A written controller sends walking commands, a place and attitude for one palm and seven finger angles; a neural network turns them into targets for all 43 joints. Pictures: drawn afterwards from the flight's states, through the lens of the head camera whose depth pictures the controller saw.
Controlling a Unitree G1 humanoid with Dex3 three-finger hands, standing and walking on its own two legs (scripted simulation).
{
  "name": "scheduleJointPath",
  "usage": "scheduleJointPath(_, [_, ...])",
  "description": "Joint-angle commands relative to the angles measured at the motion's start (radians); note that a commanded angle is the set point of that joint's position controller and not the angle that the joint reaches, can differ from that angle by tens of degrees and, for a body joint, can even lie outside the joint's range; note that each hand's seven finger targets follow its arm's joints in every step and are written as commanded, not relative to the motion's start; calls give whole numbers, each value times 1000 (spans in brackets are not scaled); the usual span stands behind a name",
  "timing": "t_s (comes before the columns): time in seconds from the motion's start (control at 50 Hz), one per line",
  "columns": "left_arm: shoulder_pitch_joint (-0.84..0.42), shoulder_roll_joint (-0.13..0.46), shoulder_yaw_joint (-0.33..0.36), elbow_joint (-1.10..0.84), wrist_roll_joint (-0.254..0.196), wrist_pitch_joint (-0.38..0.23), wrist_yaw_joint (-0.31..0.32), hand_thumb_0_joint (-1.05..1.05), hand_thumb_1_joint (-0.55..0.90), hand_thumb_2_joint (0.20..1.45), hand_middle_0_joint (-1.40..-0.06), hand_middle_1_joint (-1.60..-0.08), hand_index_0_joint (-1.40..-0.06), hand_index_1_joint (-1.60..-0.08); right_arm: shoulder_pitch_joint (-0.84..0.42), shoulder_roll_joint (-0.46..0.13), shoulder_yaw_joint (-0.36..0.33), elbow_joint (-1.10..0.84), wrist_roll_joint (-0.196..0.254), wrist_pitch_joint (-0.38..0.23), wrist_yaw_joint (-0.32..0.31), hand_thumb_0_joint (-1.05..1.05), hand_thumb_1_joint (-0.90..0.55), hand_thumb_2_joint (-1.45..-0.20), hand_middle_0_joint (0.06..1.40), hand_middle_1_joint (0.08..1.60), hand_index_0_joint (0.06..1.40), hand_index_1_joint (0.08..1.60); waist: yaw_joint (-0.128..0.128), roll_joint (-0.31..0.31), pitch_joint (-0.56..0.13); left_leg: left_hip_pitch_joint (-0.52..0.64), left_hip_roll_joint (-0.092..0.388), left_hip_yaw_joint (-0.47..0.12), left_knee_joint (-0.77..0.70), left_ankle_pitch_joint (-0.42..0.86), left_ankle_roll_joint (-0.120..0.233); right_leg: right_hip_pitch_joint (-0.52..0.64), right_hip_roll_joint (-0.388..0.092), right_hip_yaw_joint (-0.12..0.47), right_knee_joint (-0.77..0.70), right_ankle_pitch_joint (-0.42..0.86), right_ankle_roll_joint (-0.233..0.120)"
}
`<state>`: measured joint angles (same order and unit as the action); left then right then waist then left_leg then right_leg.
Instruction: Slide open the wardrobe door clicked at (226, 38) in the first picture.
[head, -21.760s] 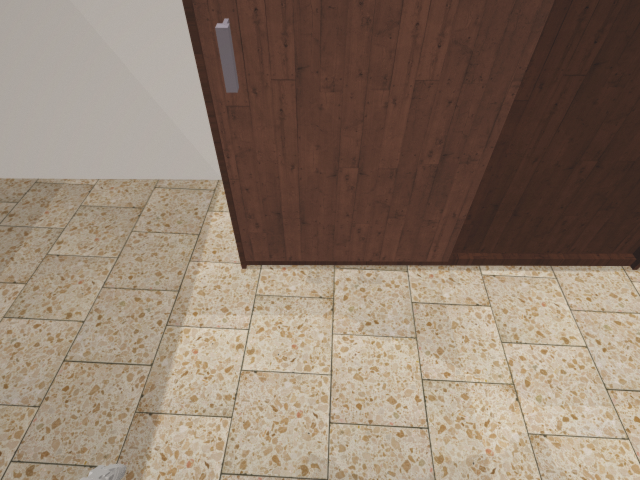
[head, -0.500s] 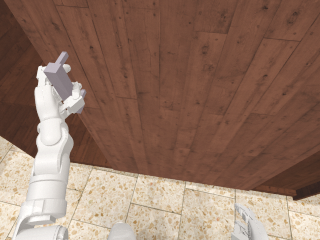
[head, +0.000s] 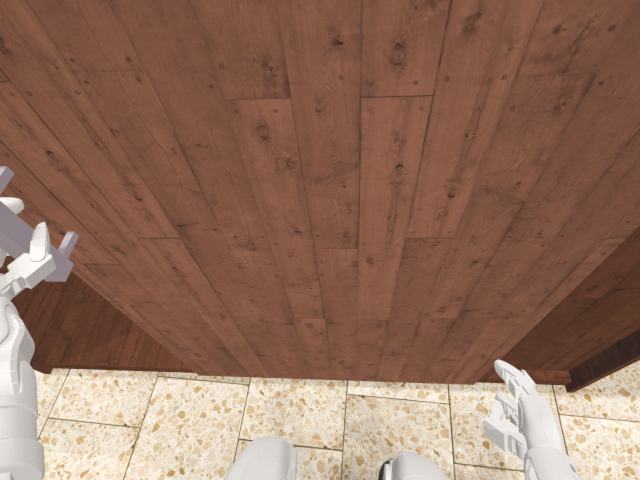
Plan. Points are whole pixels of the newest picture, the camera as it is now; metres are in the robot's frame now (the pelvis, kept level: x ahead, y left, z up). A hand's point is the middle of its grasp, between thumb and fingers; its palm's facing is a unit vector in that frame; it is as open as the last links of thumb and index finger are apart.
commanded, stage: stop walking and hold the door there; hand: left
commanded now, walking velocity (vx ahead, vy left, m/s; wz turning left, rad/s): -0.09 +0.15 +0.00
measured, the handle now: (31, 226) +0.36 +0.38 +0.11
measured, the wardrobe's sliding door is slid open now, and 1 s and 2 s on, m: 0.51 0.51 0.51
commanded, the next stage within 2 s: none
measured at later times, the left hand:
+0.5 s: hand (37, 256) +0.32 +0.35 +0.11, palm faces +0.57 -0.78 -0.26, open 6.8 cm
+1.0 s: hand (36, 256) +0.32 +0.35 +0.11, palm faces +0.56 -0.79 -0.26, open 6.7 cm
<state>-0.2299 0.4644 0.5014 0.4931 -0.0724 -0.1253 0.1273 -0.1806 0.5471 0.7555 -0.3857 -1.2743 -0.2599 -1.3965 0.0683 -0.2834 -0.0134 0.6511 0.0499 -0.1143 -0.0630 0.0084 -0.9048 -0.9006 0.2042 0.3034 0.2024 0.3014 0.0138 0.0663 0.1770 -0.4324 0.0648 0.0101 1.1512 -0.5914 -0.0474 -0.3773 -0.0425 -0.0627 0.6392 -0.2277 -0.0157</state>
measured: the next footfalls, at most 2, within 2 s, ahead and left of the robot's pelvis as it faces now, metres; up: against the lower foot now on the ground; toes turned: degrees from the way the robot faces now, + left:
left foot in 0.16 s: +0.02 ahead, +0.17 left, +0.00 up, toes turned +3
right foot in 0.44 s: -0.01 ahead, -0.12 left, +0.00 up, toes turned -8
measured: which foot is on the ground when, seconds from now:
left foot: up 0.00-0.14, down 0.16-1.00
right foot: down 0.00-0.18, up 0.20-0.42, down 0.44-1.00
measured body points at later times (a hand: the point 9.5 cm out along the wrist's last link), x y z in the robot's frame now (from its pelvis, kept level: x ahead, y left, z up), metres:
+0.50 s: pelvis -0.04 +0.01 +0.01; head -0.04 +0.01 +0.46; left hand +0.28 +0.39 +0.12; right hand +0.05 -0.25 -0.09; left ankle +0.02 +0.11 -0.72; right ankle -0.05 -0.11 -0.72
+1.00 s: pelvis -0.06 +0.01 +0.01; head -0.06 +0.01 +0.46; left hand +0.28 +0.39 +0.13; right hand -0.01 -0.27 -0.10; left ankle +0.02 +0.11 -0.72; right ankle -0.05 -0.11 -0.72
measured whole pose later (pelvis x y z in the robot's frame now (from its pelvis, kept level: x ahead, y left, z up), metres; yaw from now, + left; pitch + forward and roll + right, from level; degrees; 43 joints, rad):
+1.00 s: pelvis -0.06 +0.01 +0.01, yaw -5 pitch -1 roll -1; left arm -0.44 0.56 0.44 0.95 -0.06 -0.13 0.17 -0.08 0.62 0.75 -0.26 -1.19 -0.24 -1.34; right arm 0.33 -0.30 0.02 0.76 0.04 -0.09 -0.11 0.01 -0.90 -0.90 0.20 0.30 0.20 0.30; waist -0.02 0.04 0.00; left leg -0.32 0.07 0.13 0.48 -0.15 0.02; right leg -0.24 -0.01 -0.05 0.47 -0.22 0.01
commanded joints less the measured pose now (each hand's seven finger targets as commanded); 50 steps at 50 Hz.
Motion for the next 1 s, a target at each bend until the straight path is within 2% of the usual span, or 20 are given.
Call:
scheduleJointPath(0.0, [-219, 345, 91, -165, 53, -78, 36, 0, 900, 900, -450, -1400, -450, -1400, 36, -92, -20, -89, 2, -35, -29, 0, -900, -900, 200, 300, 200, 300, -9, -273, -504, 42, -38, -6, -124, 46, 15, 307, -290, 235, -150, 828, -140])
scheduleJointPath(0.06, [-263, 303, 35, -198, 59, -84, 38, 0, 900, 900, -450, -1400, -450, -1400, 47, -103, -20, -84, -2, -34, -32, 0, -900, -900, 200, 300, 200, 300, -15, -212, -464, 158, -24, -17, -379, 174, 34, 189, -259, 214, -194, 476, -118])
scheduleJointPath(0.08, [-276, 279, 6, -222, 60, -90, 38, 0, 900, 900, -450, -1400, -450, -1400, 58, -109, -22, -80, -7, -37, -32, 0, -900, -900, 200, 300, 200, 300, -22, -163, -456, 234, -22, -13, -513, 265, 36, 138, -226, 198, -191, 339, -98])
scheduleJointPath(0.1, [-288, 257, -20, -245, 61, -100, 39, 0, 900, 900, -450, -1400, -450, -1400, 70, -121, -28, -80, -11, -36, -34, 0, -900, -900, 200, 300, 200, 300, -34, -49, -433, 317, 0, 3, -660, 390, 39, 83, -175, 168, -154, 195, -69])
scheduleJointPath(0.12, [-296, 261, -33, -293, 53, -116, 39, 0, 900, 900, -450, -1400, -450, -1400, 51, -159, -44, -97, -15, -32, -37, 0, -900, -900, 200, 300, 200, 300, -24, 163, -383, 317, 130, -120, -769, 473, 80, 32, -79, 109, -73, 6, -28])
scheduleJointPath(0.14, [-278, 247, -52, -308, 58, -111, 39, 0, 900, 900, -450, -1400, -450, -1400, 72, -162, -38, -117, -11, -26, -31, 0, -900, -900, 200, 300, 200, 300, 11, 298, -384, 282, 282, -278, -838, 649, 171, -5, 5, 36, 42, -231, 16])
scheduleJointPath(0.16, [-229, 209, -80, -246, 57, -93, 34, 0, 900, 900, -450, -1400, -450, -1400, 85, -126, -30, -116, -13, -24, -24, 0, -900, -900, 200, 300, 200, 300, 3, 240, -374, 211, 292, -282, -883, 567, 208, 32, 57, 42, 192, -290, 8])
scheduleJointPath(0.2, [-284, 266, -58, -227, 73, -79, 31, 0, 900, 900, -450, -1400, -450, -1400, 98, -128, -32, -103, -24, -33, -33, 0, -900, -900, 200, 300, 200, 300, -16, 283, -322, 197, 265, -233, -866, 624, 197, 2, 22, 68, 273, -228, 11])
scheduleJointPath(0.24, [-287, 285, -52, -223, 74, -61, 28, 0, 900, 900, -450, -1400, -450, -1400, 121, -136, -32, -88, -22, -41, -36, 0, -900, -900, 200, 300, 200, 300, -14, 226, -343, 283, 214, -137, -810, 756, 180, 8, 23, 34, 194, -190, 28])
scheduleJointPath(0.34, [-266, 257, -94, -143, 61, -27, 17, 0, 900, 900, -450, -1400, -450, -1400, 158, -149, -22, -85, -23, -55, -39, 0, -900, -900, 200, 300, 200, 300, -32, 200, -368, 350, 175, -80, -780, 760, 130, 120, 40, -16, -114, -96, 31])
scheduleJointPath(0.38, [-266, 313, -50, -96, 68, -33, 21, 0, 900, 900, -450, -1400, -450, -1400, 152, -156, -21, -78, -27, -54, -42, 0, -900, -900, 200, 300, 200, 300, -26, 163, -389, 305, 153, -54, -748, 682, 95, 215, 16, 9, -234, 37, 18])
scheduleJointPath(0.44, [-277, 354, -23, -49, 70, -40, 25, 0, 900, 900, -450, -1400, -450, -1400, 154, -148, -20, -72, -29, -52, -52, 0, -900, -900, 200, 300, 200, 300, -42, 130, -418, 268, 99, 5, -716, 680, 48, 255, -63, 61, -189, 357, -2])
scheduleJointPath(0.46, [-276, 405, 35, 2, 60, -34, 30, 0, 900, 900, -450, -1400, -450, -1400, 174, -162, -30, -53, -17, -43, -56, 0, -900, -900, 200, 300, 200, 300, -30, 12, -462, 272, 95, 14, -678, 676, 47, 265, -58, 75, -183, 373, -2])
scheduleJointPath(0.48, [-300, 376, 0, 25, 59, -30, 26, 0, 900, 900, -450, -1400, -450, -1400, 164, -156, -33, -59, -11, -38, -59, 0, -900, -900, 200, 300, 200, 300, -31, -30, -475, 278, 88, 25, -657, 636, 50, 249, -75, 104, -199, 381, -10])
scheduleJointPath(0.52, [-334, 382, -11, 94, 57, -29, 25, 0, 900, 900, -450, -1400, -450, -1400, 171, -159, -31, -39, -9, -30, -68, 0, -900, -900, 200, 300, 200, 300, -38, 15, -451, 272, 82, 26, -674, 585, 53, 221, -87, 109, -213, 336, -13])
scheduleJointPath(0.62, [-420, 374, -53, 182, 61, -40, 26, 0, 900, 900, -450, -1400, -450, -1400, 163, -171, -25, -32, -10, -17, -73, 0, -900, -900, 200, 300, 200, 300, -38, 116, -334, 225, 117, -45, -824, 271, 78, 108, -26, 71, -241, -70, 4])
scheduleJointPath(0.72, [-467, 365, -73, 252, 65, -57, 28, 0, 900, 900, -450, -1400, -450, -1400, 183, -178, -23, -28, -5, -19, -74, 0, -900, -900, 200, 300, 200, 300, -36, 143, -297, 164, 132, -79, -922, 63, 86, 119, -2, 52, -210, -125, 4])
scheduleJointPath(0.9, [-522, 327, -110, 239, 69, -72, 13, 0, 900, 900, -450, -1400, -450, -1400, 210, -181, -31, -17, -6, -31, -65, 0, -900, -900, 200, 300, 200, 300, -39, 65, -382, 274, 109, -15, -785, 377, 70, 114, -33, 83, -235, 23, 1])
scheduleJointPath(0.94, [-499, 327, -112, 251, 67, -70, 12, 0, 900, 900, -450, -1400, -450, -1400, 201, -182, -34, -16, -10, -19, -65, 0, -900, -900, 200, 300, 200, 300, -33, 57, -378, 257, 95, 5, -720, 512, 72, 137, -69, 106, -230, 152, -1])
scheduleJointPath(0.98, [-486, 389, -64, 279, 72, -72, 19, 0, 900, 900, -450, -1400, -450, -1400, 197, -188, -43, -13, -12, 0, -61, 0, -900, -900, 200, 300, 200, 300, -33, -1, -394, 229, 69, 27, -620, 569, 50, 151, -159, 180, -231, 328, -28])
